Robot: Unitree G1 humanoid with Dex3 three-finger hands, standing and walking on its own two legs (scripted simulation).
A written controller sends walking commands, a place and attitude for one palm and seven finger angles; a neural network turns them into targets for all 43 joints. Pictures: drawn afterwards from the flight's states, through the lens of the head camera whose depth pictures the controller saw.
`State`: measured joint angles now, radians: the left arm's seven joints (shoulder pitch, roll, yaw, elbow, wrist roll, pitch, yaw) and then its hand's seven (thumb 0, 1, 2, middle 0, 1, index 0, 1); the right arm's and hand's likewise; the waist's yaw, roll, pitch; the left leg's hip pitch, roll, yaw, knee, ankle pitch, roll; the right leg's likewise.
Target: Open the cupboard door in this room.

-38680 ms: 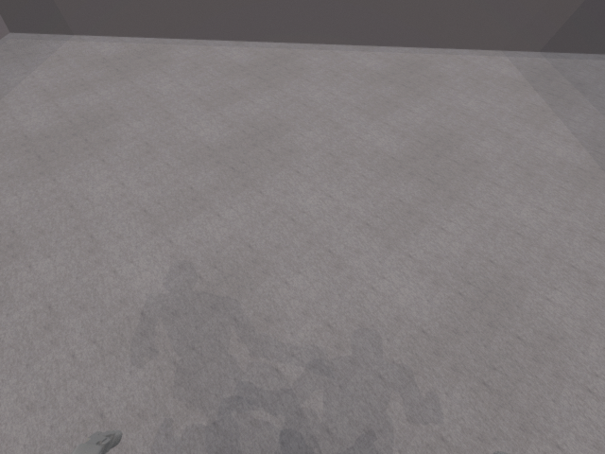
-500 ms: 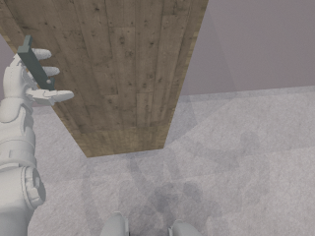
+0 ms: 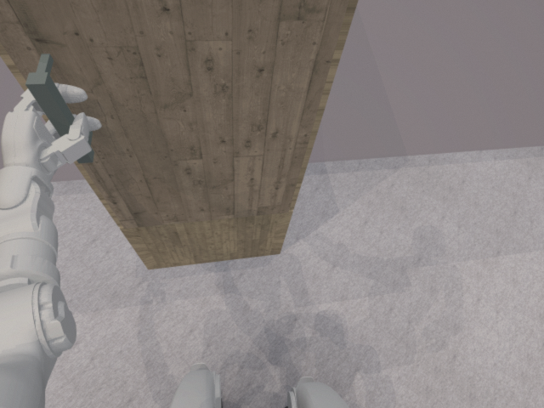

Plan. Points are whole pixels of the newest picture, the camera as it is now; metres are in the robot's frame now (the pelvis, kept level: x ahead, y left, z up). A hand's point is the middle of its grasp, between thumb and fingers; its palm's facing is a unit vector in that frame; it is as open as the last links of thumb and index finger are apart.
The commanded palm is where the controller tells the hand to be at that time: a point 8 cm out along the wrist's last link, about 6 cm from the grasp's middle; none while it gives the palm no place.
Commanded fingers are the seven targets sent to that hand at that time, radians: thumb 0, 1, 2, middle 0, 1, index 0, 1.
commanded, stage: pull the door open along its arc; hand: left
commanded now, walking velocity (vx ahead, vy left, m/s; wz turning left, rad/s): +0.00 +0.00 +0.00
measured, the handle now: (67, 113) +0.52 +0.28 +0.09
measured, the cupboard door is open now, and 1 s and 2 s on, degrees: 0 36 39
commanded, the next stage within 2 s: open thumb and fingers to let go in 1.02 s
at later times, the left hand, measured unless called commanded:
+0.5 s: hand (84, 180) +0.40 +0.23 +0.09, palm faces +0.08 -1.00 +0.01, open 5.7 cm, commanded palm +0.35 +0.28 +0.09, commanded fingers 0.00 0.90 0.90 -0.40 -1.35 -0.40 -1.35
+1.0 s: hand (170, 281) +0.27 +0.11 +0.09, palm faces +0.52 -0.85 +0.02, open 5.8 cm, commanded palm +0.20 +0.14 +0.09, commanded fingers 0.00 0.90 0.90 -0.40 -1.35 -0.40 -1.35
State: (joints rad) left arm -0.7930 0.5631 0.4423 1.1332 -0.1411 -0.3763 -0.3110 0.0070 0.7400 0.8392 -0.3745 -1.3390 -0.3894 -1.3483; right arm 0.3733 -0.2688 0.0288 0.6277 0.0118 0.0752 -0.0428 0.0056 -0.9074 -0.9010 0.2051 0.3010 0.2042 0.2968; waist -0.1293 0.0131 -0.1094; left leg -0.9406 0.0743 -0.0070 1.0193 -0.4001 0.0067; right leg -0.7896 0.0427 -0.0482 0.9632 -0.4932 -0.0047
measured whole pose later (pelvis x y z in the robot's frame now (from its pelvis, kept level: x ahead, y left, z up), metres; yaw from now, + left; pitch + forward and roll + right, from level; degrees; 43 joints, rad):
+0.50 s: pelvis +0.02 +0.00 +0.01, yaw -1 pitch +15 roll -2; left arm -0.33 0.39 0.40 0.67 -0.27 -0.33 -0.31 0.01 0.73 0.75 -0.36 -1.35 -0.37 -1.35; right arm 0.37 -0.26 0.01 0.55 0.04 0.07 -0.02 0.01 -0.91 -0.90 0.20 0.30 0.20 0.30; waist -0.08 0.03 -0.15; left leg -0.79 0.08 0.04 0.94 -0.41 0.01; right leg -0.66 0.04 0.00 0.90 -0.49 0.00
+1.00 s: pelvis +0.02 -0.03 +0.02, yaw +4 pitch +8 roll -1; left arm 0.30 -0.08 -0.13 -0.11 0.05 -0.16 0.50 0.00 0.71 0.77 -0.32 -1.33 -0.36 -1.34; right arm 0.20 -0.18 0.03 0.47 -0.06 0.06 0.03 0.01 -0.91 -0.90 0.20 0.30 0.20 0.30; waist 0.01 0.03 -0.14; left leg -0.66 0.03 -0.03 0.92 -0.40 -0.03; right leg -0.52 0.01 -0.08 0.91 -0.54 -0.04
